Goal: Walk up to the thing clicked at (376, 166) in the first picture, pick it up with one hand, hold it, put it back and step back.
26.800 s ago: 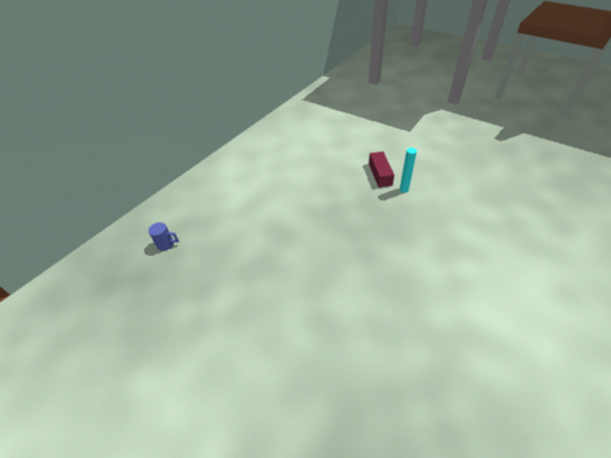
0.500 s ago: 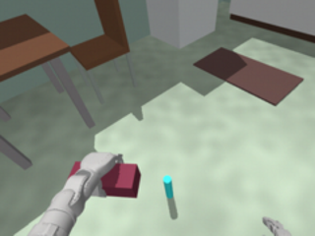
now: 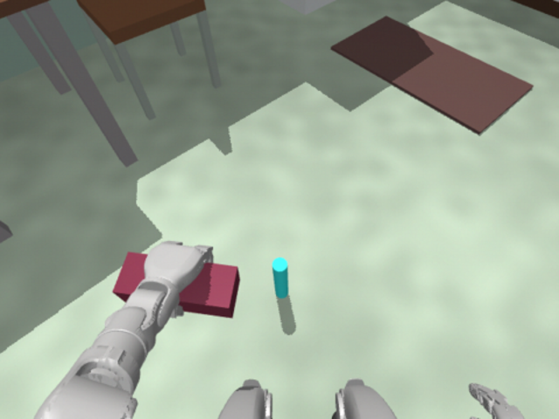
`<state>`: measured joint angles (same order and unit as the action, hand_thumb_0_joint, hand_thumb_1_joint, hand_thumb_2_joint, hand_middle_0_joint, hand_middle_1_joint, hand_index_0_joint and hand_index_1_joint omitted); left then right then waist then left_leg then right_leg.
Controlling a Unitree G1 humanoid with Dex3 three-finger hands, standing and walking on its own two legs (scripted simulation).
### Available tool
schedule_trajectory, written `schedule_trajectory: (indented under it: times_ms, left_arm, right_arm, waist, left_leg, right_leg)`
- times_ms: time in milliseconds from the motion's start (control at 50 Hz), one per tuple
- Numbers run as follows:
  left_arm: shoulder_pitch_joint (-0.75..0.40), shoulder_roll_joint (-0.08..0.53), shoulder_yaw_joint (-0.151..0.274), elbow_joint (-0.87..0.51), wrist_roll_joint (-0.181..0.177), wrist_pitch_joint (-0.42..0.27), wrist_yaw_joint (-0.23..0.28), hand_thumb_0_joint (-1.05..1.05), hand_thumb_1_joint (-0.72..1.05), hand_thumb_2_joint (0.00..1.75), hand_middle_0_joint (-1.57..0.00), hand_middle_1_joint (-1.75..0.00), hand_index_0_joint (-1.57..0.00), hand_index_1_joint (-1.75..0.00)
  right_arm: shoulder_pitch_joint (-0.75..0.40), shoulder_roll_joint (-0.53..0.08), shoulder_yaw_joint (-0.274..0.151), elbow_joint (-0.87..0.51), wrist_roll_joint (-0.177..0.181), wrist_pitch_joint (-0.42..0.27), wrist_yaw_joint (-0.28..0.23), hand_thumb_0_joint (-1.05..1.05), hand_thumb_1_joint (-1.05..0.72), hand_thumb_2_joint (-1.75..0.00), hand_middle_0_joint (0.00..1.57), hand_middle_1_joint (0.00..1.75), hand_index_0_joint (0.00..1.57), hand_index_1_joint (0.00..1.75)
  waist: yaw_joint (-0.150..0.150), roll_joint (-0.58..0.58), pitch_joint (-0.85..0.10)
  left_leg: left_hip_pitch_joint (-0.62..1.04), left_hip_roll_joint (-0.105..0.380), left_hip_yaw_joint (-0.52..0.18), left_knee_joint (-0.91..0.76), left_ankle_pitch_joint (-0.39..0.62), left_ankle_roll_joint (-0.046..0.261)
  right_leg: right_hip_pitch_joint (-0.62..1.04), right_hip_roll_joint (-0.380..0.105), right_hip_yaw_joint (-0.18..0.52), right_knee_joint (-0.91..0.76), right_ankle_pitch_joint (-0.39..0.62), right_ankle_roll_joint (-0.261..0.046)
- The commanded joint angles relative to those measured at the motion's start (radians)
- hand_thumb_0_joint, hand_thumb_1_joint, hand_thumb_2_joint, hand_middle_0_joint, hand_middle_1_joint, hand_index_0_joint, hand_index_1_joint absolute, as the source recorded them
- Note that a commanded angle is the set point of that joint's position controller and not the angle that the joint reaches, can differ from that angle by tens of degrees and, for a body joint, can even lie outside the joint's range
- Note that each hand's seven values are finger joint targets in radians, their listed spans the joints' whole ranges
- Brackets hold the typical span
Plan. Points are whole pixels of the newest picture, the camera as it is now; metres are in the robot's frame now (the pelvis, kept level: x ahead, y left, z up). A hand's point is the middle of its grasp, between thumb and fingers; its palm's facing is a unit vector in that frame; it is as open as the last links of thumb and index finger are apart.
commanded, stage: crouch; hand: left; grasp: from above
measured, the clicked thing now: (181, 285) +0.36 +0.22 -0.12
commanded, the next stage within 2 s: lower in 1.58 s
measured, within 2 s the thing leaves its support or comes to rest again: neither
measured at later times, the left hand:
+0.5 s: hand (216, 305) +0.39 +0.20 -0.33, palm faces -0.48 +0.07 -0.88, open 10.5 cm
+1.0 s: hand (223, 308) +0.42 +0.21 -0.46, palm faces -0.49 +0.03 -0.87, open 10.5 cm
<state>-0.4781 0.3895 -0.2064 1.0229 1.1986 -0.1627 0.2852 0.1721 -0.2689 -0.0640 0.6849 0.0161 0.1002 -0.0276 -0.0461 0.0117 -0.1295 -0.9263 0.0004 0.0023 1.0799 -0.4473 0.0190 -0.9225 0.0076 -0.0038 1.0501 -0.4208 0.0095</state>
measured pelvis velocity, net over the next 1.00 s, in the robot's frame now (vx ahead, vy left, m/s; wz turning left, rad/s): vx -0.03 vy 0.00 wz -0.05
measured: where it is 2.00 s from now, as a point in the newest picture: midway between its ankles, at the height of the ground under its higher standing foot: outside the picture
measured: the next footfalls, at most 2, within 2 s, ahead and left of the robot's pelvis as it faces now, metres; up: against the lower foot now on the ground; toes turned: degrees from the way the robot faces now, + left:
none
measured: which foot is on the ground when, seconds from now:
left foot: down 0.00-1.00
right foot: down 0.00-1.00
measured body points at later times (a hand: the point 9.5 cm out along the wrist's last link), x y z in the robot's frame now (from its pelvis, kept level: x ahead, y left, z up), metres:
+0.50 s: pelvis -0.05 +0.00 -0.20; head +0.14 +0.02 +0.21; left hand +0.41 +0.19 -0.28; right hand -0.01 -0.27 -0.32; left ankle +0.04 +0.11 -0.66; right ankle +0.04 -0.12 -0.66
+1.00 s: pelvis -0.03 +0.00 -0.28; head +0.21 +0.03 +0.09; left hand +0.44 +0.20 -0.41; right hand +0.02 -0.28 -0.41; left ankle +0.04 +0.11 -0.66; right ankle +0.04 -0.12 -0.66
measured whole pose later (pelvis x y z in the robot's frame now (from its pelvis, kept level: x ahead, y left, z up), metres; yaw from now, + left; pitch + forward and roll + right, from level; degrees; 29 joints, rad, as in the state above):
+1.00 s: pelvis -0.03 +0.00 -0.28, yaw -3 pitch +39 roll -6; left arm -0.89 0.56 -0.02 1.33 1.26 -0.19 0.36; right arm 0.15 -0.24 -0.02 0.72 -0.10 -0.04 0.09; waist -0.20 0.02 -0.14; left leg -2.13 0.00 -0.05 2.16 -0.71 0.02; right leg -2.09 0.00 -0.07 2.09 -0.68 0.00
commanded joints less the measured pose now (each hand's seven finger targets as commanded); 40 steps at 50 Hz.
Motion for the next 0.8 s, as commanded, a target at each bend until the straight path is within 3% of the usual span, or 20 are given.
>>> schedule_trajectory:
  times_ms: [0, 80, 120, 180, 220, 260, 280, 340, 380, 440, 460, 500, 540, 560, 580, 640, 700, 720, 760, 780]
  left_arm:
    - [-0.448, 0.184, 0.071, -0.112, 0.004, 0.021, 0.083, 0.00, 0.43, 0.91, -0.80, -0.89, -0.82, -0.87]
    - [-0.516, 0.224, 0.100, -0.083, 0.005, 0.026, 0.093, 0.00, 0.52, 0.95, -0.88, -0.88, -0.90, -0.87]
    - [-0.542, 0.210, 0.101, -0.060, 0.000, 0.037, 0.097, 0.00, 0.55, 0.96, -0.90, -0.89, -0.91, -0.87]
    - [-0.533, 0.235, 0.120, 0.023, 0.013, 0.057, 0.101, 0.00, 0.55, 0.96, -0.89, -0.89, -0.92, -0.87]
    - [-0.615, 0.250, 0.126, -0.015, 0.007, 0.058, 0.097, 0.00, 0.55, 0.99, -0.91, -0.89, -0.92, -0.88]
    - [-0.591, 0.239, 0.124, 0.067, 0.006, 0.063, 0.083, 0.00, 0.61, 0.97, -0.93, -0.90, -0.96, -0.88]
    - [-0.618, 0.259, 0.136, 0.036, 0.000, 0.058, 0.080, 0.00, 0.62, 0.98, -0.94, -0.90, -0.96, -0.88]
    - [-0.637, 0.242, 0.130, 0.083, -0.004, 0.041, 0.065, 0.00, 0.69, 1.02, -0.99, -0.93, -1.01, -0.91]
    - [-0.655, 0.280, 0.147, 0.109, -0.002, 0.025, 0.065, 0.00, 0.69, 1.04, -1.01, -0.91, -1.02, -0.89]
    - [-0.706, 0.336, 0.173, 0.070, 0.011, -0.004, 0.078, 0.00, 0.69, 1.08, -1.00, -0.94, -1.01, -0.92]
    - [-0.686, 0.326, 0.172, 0.114, 0.024, -0.005, 0.084, 0.00, 0.71, 1.06, -1.01, -0.92, -1.03, -0.90]
    - [-0.748, 0.369, 0.192, 0.054, 0.038, -0.029, 0.104, 0.00, 0.69, 1.10, -1.01, -0.93, -1.02, -0.92]
    - [-0.717, 0.345, 0.188, 0.109, 0.054, -0.032, 0.121, 0.00, 0.68, 1.08, -1.00, -0.93, -1.02, -0.92]
    - [-0.769, 0.382, 0.204, 0.054, 0.064, -0.036, 0.134, 0.00, 0.66, 1.07, -0.98, -0.93, -1.00, -0.91]
    - [-0.729, 0.383, 0.215, 0.113, 0.081, -0.030, 0.142, 0.00, 0.65, 1.08, -0.97, -0.92, -0.99, -0.91]
    - [-0.784, 0.352, 0.201, 0.092, 0.076, -0.026, 0.154, 0.00, 0.63, 1.06, -0.97, -0.90, -0.98, -0.89]
    - [-0.733, 0.348, 0.206, 0.140, 0.063, -0.012, 0.154, 0.00, 0.65, 1.05, -0.98, -0.92, -1.00, -0.90]
    - [-0.771, 0.367, 0.214, 0.109, 0.060, -0.013, 0.152, 0.00, 0.66, 1.06, -0.98, -0.92, -1.00, -0.91]
    - [-0.732, 0.359, 0.209, 0.139, 0.056, -0.007, 0.141, 0.00, 0.66, 1.05, -0.99, -0.91, -1.00, -0.90]
    - [-0.747, 0.342, 0.203, 0.133, 0.053, -0.007, 0.136, 0.00, 0.68, 1.07, -1.00, -0.92, -1.02, -0.91]
  right_arm:
    - [0.093, -0.155, -0.068, -0.061, -0.021, -0.041, -0.004, 0.00, -0.91, -0.90, 0.20, 0.30, 0.20, 0.30]
    - [0.117, -0.166, -0.071, -0.048, -0.033, -0.065, -0.012, 0.00, -0.91, -0.90, 0.20, 0.30, 0.20, 0.30]
    - [0.129, -0.166, -0.073, -0.046, -0.037, -0.076, -0.015, 0.00, -0.90, -0.90, 0.20, 0.30, 0.20, 0.30]
    - [0.144, -0.169, -0.071, -0.040, -0.044, -0.087, -0.018, 0.00, -0.90, -0.90, 0.20, 0.30, 0.20, 0.30]
    - [0.150, -0.164, -0.071, -0.036, -0.048, -0.096, -0.019, 0.00, -0.91, -0.90, 0.20, 0.30, 0.20, 0.30]
    - [0.157, -0.169, -0.067, -0.035, -0.052, -0.103, -0.014, 0.00, -0.91, -0.90, 0.20, 0.30, 0.20, 0.30]
    - [0.151, -0.169, -0.069, -0.036, -0.053, -0.108, -0.012, 0.00, -0.90, -0.90, 0.20, 0.30, 0.20, 0.30]
    - [0.163, -0.170, -0.064, -0.030, -0.059, -0.119, 0.000, 0.00, -0.90, -0.90, 0.20, 0.30, 0.20, 0.30]
    - [0.161, -0.173, -0.059, -0.023, -0.062, -0.126, 0.004, 0.00, -0.90, -0.90, 0.20, 0.30, 0.20, 0.30]
    - [0.161, -0.172, -0.048, -0.021, -0.070, -0.137, 0.017, 0.00, -0.90, -0.90, 0.20, 0.30, 0.20, 0.30]
    - [0.167, -0.176, -0.043, -0.011, -0.075, -0.140, 0.022, 0.00, -0.90, -0.90, 0.20, 0.30, 0.20, 0.30]
    - [0.170, -0.177, -0.039, -0.006, -0.080, -0.145, 0.028, 0.00, -0.90, -0.90, 0.20, 0.30, 0.20, 0.30]
    - [0.179, -0.172, -0.031, -0.001, -0.088, -0.150, 0.041, 0.00, -0.91, -0.90, 0.20, 0.30, 0.20, 0.30]
    - [0.185, -0.177, -0.031, 0.008, -0.091, -0.152, 0.043, 0.00, -0.91, -0.90, 0.20, 0.30, 0.20, 0.30]
    - [0.201, -0.185, -0.030, 0.015, -0.096, -0.154, 0.049, 0.00, -0.91, -0.90, 0.20, 0.30, 0.20, 0.30]
    - [0.213, -0.180, -0.033, 0.019, -0.106, -0.159, 0.066, 0.00, -0.91, -0.90, 0.20, 0.30, 0.20, 0.30]
    - [0.214, -0.169, -0.034, 0.016, -0.112, -0.161, 0.081, 0.00, -0.91, -0.91, 0.20, 0.30, 0.20, 0.30]
    - [0.213, -0.175, -0.038, 0.018, -0.115, -0.160, 0.083, 0.00, -0.91, -0.91, 0.20, 0.30, 0.20, 0.30]
    - [0.206, -0.169, -0.042, 0.017, -0.114, -0.156, 0.089, 0.00, -0.92, -0.91, 0.20, 0.30, 0.20, 0.30]
    - [0.212, -0.173, -0.045, 0.018, -0.116, -0.155, 0.092, 0.00, -0.92, -0.91, 0.20, 0.30, 0.20, 0.30]
  waist:
    - [-0.046, 0.067, -0.430]
    - [-0.056, 0.090, -0.531]
    - [-0.067, 0.090, -0.582]
    - [-0.076, 0.079, -0.576]
    - [-0.086, 0.086, -0.618]
    - [-0.103, 0.082, -0.574]
    - [-0.091, 0.094, -0.616]
    - [-0.133, 0.075, -0.592]
    - [-0.131, 0.059, -0.594]
    - [-0.137, 0.101, -0.645]
    - [-0.144, 0.093, -0.628]
    - [-0.144, 0.143, -0.694]
    - [-0.150, 0.153, -0.684]
    - [-0.141, 0.188, -0.735]
    - [-0.144, 0.206, -0.739]
    - [-0.158, 0.245, -0.789]
    - [-0.165, 0.197, -0.755]
    - [-0.164, 0.219, -0.770]
    - [-0.149, 0.227, -0.764]
    - [-0.165, 0.228, -0.764]
  left_leg:
    - [0.089, -0.018, -0.023, 0.044, 0.128, -0.010]
    - [-0.039, -0.012, -0.053, 0.167, 0.086, -0.008]
    - [-0.091, -0.012, -0.059, 0.222, 0.081, -0.007]
    - [-0.200, -0.017, -0.060, 0.274, 0.011, -0.008]
    - [-0.264, -0.022, -0.054, 0.314, -0.047, -0.006]
    - [-0.330, -0.022, -0.067, 0.350, -0.087, -0.008]
    - [-0.339, -0.025, -0.062, 0.370, -0.101, -0.007]
    - [-0.430, -0.029, -0.074, 0.433, -0.163, -0.003]
    - [-0.490, -0.034, -0.073, 0.477, -0.211, 0.004]
    - [-0.540, -0.038, -0.059, 0.541, -0.204, 0.005]
    - [-0.556, -0.035, -0.063, 0.566, -0.195, 0.005]
    - [-0.557, -0.039, -0.050, 0.601, -0.174, 0.003]
    - [-0.575, -0.039, -0.044, 0.642, -0.130, 0.003]
    - [-0.565, -0.038, -0.039, 0.657, -0.103, 0.002]
    - [-0.548, -0.036, -0.047, 0.674, -0.056, -0.003]
    - [-0.512, -0.031, -0.042, 0.733, 0.048, 0.001]
    - [-0.589, -0.033, -0.033, 0.767, 0.032, 0.010]
    - [-0.590, -0.031, -0.035, 0.775, 0.031, 0.008]
    - [-0.575, -0.028, -0.038, 0.788, 0.037, 0.007]
    - [-0.577, -0.027, -0.043, 0.801, 0.043, 0.006]
  right_leg:
    - [-0.084, 0.025, -0.007, 0.034, 0.115, -0.043]
    - [-0.230, 0.023, -0.019, 0.185, 0.072, -0.051]
    - [-0.282, 0.021, -0.023, 0.246, 0.060, -0.054]
    - [-0.354, 0.019, -0.030, 0.310, 0.001, -0.056]
    - [-0.382, 0.019, -0.028, 0.342, -0.040, -0.056]
    - [-0.464, 0.015, -0.034, 0.390, -0.080, -0.057]
    - [-0.467, 0.017, -0.033, 0.407, -0.094, -0.060]
    - [-0.552, 0.013, -0.040, 0.457, -0.147, -0.058]
    - [-0.584, 0.017, -0.040, 0.483, -0.203, -0.057]
    - [-0.621, 0.013, -0.039, 0.537, -0.200, -0.056]
    - [-0.666, 0.008, -0.044, 0.560, -0.188, -0.054]
    - [-0.679, 0.012, -0.044, 0.591, -0.173, -0.058]
    - [-0.716, 0.012, -0.053, 0.626, -0.129, -0.057]
    - [-0.717, 0.013, -0.054, 0.642, -0.105, -0.058]
    - [-0.741, 0.007, -0.056, 0.671, -0.068, -0.058]
    - [-0.765, 0.013, -0.064, 0.711, 0.011, -0.058]
    - [-0.745, 0.013, -0.066, 0.724, 0.020, -0.050]
    - [-0.755, 0.012, -0.069, 0.740, 0.017, -0.051]
    - [-0.783, 0.017, -0.073, 0.759, 0.006, -0.055]
    - [-0.800, 0.016, -0.076, 0.769, 0.009, -0.053]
